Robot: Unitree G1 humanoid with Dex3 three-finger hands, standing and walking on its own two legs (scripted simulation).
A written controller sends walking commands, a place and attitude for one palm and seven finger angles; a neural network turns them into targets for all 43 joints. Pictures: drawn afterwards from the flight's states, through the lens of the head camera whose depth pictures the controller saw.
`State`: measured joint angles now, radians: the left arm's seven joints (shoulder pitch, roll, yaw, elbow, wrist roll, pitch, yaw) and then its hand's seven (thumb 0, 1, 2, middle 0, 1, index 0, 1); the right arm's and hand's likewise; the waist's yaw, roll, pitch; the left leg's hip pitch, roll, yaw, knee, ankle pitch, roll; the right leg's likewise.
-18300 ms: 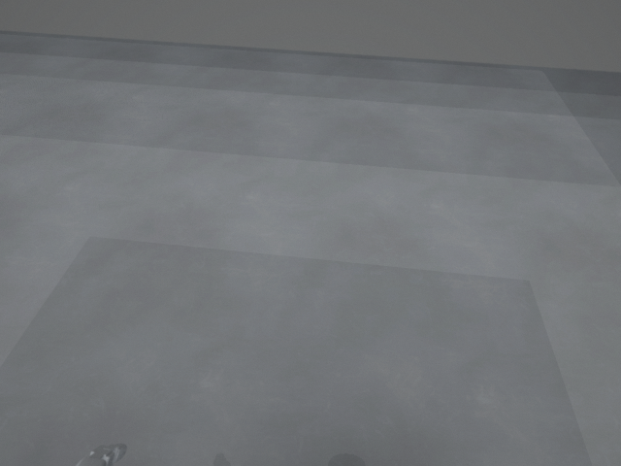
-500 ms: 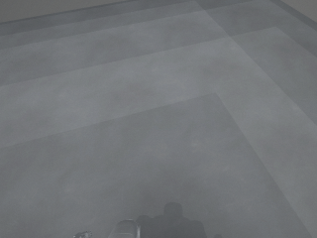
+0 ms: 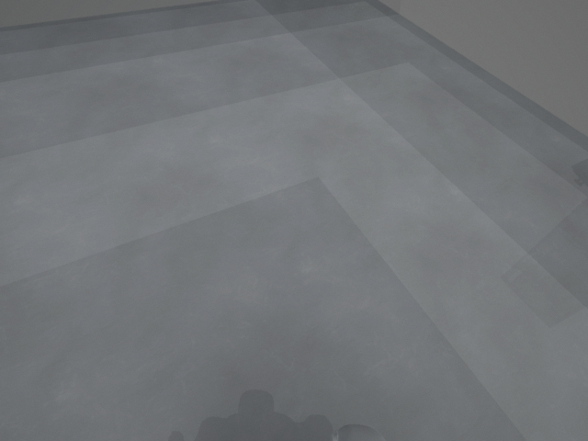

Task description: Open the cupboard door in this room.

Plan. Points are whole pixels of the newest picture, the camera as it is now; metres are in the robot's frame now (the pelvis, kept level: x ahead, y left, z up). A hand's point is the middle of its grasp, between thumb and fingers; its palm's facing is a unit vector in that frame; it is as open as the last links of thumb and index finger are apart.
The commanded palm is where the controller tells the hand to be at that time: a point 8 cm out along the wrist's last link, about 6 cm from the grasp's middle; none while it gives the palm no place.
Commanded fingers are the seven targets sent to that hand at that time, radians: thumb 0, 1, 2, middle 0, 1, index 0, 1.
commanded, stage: turn or walk to find it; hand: left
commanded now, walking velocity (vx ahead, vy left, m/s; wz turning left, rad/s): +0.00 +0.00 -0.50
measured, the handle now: out of the picture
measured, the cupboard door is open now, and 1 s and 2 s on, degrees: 0 0 0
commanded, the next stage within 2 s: none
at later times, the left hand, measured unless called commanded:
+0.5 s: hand out of the picture +0.13 +0.10 -0.15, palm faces -0.24 -0.93 -0.26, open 7.4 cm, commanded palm none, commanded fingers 0.00 0.90 0.90 -0.20 -0.30 -0.20 -0.30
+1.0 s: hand out of the picture +0.12 +0.18 -0.17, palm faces -0.40 -0.89 -0.21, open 7.4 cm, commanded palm none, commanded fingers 0.00 0.90 0.90 -0.20 -0.30 -0.20 -0.30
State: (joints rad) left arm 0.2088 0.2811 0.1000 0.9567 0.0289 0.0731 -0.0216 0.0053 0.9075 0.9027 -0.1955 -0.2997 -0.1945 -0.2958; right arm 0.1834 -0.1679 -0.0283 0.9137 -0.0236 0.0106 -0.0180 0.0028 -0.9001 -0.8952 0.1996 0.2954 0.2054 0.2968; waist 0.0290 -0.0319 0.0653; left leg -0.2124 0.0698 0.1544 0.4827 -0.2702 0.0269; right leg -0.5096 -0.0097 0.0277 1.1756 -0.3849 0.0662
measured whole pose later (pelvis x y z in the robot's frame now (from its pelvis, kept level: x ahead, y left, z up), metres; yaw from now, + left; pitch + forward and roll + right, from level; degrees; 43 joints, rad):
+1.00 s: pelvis -0.01 +0.00 +0.00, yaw -29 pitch -1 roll -2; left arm 0.26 0.27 0.10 0.99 0.04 0.06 -0.04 0.01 0.91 0.90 -0.20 -0.30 -0.19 -0.30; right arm 0.24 -0.18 -0.03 0.93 -0.03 -0.01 -0.01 0.00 -0.90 -0.90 0.20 0.30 0.21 0.30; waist 0.03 -0.03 0.02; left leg -0.18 0.07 0.15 0.44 -0.25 0.02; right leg -0.53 0.00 0.02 1.20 -0.30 0.04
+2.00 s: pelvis +0.23 -0.28 -0.01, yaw -47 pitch -1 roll -1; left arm 0.34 0.16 0.03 1.15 0.02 -0.04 0.00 0.01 0.91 0.90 -0.20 -0.30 -0.20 -0.30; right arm 0.16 -0.17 -0.04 1.00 -0.03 -0.08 0.01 0.00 -0.90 -0.90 0.20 0.29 0.20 0.30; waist 0.02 -0.02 0.10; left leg -0.32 0.05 0.18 0.60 -0.26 0.07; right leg -0.37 -0.05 -0.02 1.27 -0.39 -0.02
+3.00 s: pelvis +0.51 -0.59 -0.01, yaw -46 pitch -1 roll -2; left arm 0.35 0.17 0.02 1.16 0.02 -0.03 0.01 0.00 0.91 0.90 -0.20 -0.30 -0.19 -0.30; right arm 0.10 -0.17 -0.03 0.99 -0.03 -0.06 0.02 0.00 -0.91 -0.90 0.19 0.29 0.20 0.30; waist 0.05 -0.03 0.09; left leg -0.36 0.09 0.17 0.62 -0.24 0.05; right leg -0.26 -0.08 -0.10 1.01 -0.54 0.02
